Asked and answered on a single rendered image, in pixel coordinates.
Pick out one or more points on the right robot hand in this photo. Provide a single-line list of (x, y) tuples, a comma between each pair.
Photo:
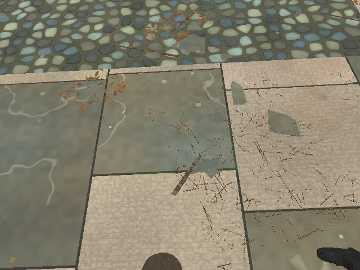
[(348, 258)]

